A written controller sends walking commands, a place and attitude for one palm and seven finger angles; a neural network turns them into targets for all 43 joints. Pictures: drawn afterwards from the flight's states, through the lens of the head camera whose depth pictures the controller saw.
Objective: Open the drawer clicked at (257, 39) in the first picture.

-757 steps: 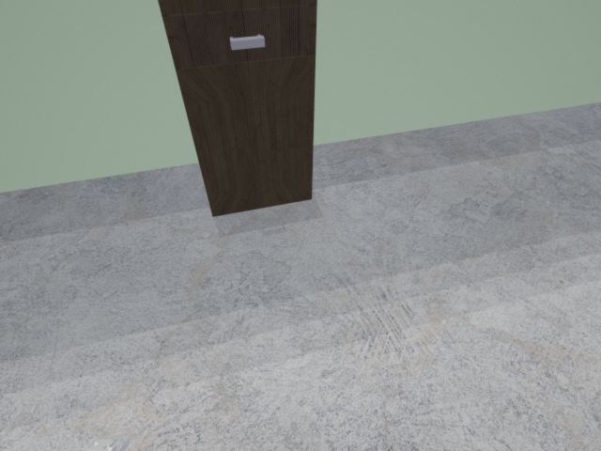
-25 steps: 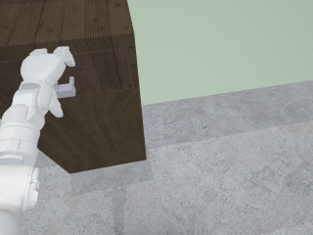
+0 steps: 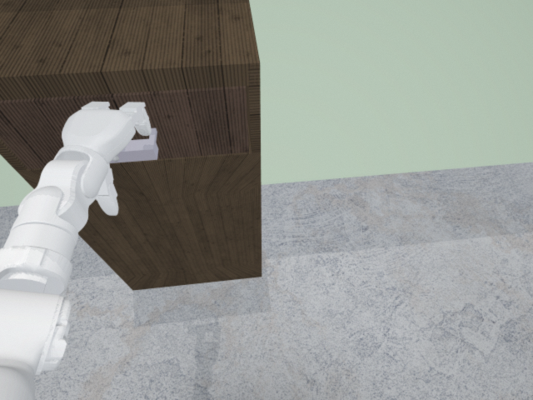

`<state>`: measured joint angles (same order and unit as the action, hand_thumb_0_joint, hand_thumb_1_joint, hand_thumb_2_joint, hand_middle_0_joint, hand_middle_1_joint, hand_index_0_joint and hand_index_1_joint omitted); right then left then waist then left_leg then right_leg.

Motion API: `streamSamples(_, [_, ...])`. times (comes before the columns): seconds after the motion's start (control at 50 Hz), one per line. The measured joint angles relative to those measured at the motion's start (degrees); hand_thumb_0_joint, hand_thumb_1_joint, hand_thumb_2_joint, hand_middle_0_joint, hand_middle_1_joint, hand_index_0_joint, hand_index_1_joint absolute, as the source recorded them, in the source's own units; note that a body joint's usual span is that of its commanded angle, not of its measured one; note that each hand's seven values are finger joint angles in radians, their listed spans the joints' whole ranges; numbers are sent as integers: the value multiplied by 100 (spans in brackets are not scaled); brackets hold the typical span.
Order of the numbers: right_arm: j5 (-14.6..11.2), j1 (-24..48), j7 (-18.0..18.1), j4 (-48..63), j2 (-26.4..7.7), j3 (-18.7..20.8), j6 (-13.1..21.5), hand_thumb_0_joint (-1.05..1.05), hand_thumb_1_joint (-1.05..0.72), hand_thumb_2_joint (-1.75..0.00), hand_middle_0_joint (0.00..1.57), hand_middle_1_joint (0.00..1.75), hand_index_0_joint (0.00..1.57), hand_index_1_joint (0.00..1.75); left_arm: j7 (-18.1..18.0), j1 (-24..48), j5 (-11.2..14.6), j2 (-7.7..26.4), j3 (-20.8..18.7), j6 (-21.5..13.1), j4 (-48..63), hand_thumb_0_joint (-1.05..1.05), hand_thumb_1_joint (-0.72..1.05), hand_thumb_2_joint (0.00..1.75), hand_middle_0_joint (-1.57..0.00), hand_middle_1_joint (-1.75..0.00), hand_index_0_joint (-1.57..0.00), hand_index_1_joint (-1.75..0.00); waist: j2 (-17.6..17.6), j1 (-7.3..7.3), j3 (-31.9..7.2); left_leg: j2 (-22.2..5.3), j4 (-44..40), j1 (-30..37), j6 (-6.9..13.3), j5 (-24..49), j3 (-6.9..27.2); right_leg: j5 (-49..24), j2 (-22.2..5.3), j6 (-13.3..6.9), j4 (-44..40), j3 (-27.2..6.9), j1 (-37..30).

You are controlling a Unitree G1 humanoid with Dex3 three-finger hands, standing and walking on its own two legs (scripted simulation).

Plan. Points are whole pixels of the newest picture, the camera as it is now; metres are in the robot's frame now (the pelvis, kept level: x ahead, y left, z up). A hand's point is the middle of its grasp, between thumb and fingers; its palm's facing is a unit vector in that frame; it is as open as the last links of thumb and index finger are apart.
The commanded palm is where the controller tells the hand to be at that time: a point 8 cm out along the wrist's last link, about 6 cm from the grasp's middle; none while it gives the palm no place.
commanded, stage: move the hooked fingers above the handle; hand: left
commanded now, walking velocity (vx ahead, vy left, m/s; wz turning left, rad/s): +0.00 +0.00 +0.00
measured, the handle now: (126, 142) +0.53 +0.27 +0.04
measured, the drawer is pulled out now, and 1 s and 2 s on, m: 0.00 0.00 0.00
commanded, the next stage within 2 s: lift the fingers back up to retry in 0.42 s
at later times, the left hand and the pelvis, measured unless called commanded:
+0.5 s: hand (104, 156) +0.45 +0.27 +0.09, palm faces -0.08 +0.00 -1.00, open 13.8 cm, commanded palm +0.45 +0.28 +0.16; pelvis +0.00 +0.00 +0.00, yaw -2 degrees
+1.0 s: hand (109, 144) +0.47 +0.26 +0.10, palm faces -0.04 -0.01 -1.00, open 13.8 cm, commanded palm +0.45 +0.27 +0.16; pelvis +0.00 +0.00 +0.00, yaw -2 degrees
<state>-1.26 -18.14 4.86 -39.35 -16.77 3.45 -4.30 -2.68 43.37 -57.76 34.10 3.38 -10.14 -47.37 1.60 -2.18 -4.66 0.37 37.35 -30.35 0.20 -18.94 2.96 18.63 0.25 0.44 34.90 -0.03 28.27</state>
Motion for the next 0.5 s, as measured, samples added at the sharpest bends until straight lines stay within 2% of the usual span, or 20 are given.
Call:
streamSamples(0.04, [26,79,-37,10,-14,14,30,1,-90,-90,20,30,21,30,-313,69,-81,-101,-125,-100,34,0,-49,30,-33,-120,-32,-120,-16,-65,-26,2,95,-116,4,-32,-16,23,0,7,91,-16,121])
streamSamples(0.08, [57,170,-88,18,-6,-13,43,1,-90,-90,20,30,21,30,-665,189,-193,-126,-341,-10,-88,0,-49,30,-33,-120,-32,-120,-12,-151,-53,-5,161,-217,9,-55,-59,35,7,15,168,-60,245])
streamSamples(0.12, [76,241,-142,26,22,-61,26,1,-90,-90,20,30,21,30,-962,333,-298,-53,-528,309,-304,0,-49,30,-33,-120,-32,-120,15,-222,-66,-22,182,-275,17,-63,-122,26,23,28,205,-124,334])
streamSamples(0.16, [75,252,-194,25,61,-106,-6,1,-90,-90,20,30,21,30,-1098,460,-342,57,-633,688,-565,0,-49,30,-33,-120,-32,-120,66,-244,-80,-38,149,-284,25,-52,-191,0,36,43,190,-193,377])
streamSamples(0.22, [39,154,-245,-14,103,-172,-115,1,-90,-90,20,30,21,30,-956,502,-293,21,-493,988,-737,0,-49,30,-35,-122,-34,-123,180,-186,-147,-45,19,-188,44,-10,-264,-56,39,62,80,-266,314])
streamSamples(0.26, [-6,95,-240,-20,136,-237,-208,1,-90,-90,20,30,21,30,-660,462,-261,24,-485,1247,-909,0,-49,30,-35,-122,-34,-124,237,-182,-181,-50,-96,-59,55,20,-316,-89,41,70,-6,-319,217])
streamSamples(0.3, [-48,27,-200,6,173,-291,-268,1,-90,-90,20,30,21,30,-358,381,-193,91,-506,1358,-1091,0,-49,30,-34,-122,-34,-124,265,-204,-180,-53,-196,73,60,45,-351,-110,42,73,-76,-353,110])
streamSamples(0.34, [-76,-68,-148,52,208,-314,-272,1,-90,-90,20,30,21,30,-87,266,-144,172,-508,1278,-1146,0,-49,30,-34,-121,-33,-123,258,-218,-157,-52,-252,156,59,62,-350,-117,40,69,-114,-351,34])
streamSamples(0.4, [-63,-210,-68,88,238,-274,-218,1,-90,-90,21,30,21,30,155,35,-138,245,-524,832,-894,0,-49,30,-33,-121,-33,-122,196,-191,-102,-55,-240,178,48,64,-297,-110,42,52,-125,-297,-19])
streamSamples(0.44, [-40,-280,-32,78,233,-206,-174,1,-90,-90,21,30,21,30,149,-95,-162,247,-519,461,-609,0,-49,30,-33,-121,-33,-121,143,-149,-74,-56,-176,128,38,47,-246,-95,45,39,-95,-246,-3])
streamSamples(0.5, [1,-305,-32,10,177,-90,-106,1,-90,-90,21,30,21,30,-79,-156,-187,187,-505,45,-247,0,-49,30,-33,-120,-33,-121,85,-99,-43,-48,-28,-9,24,5,-165,-54,41,26,-3,-164,80])
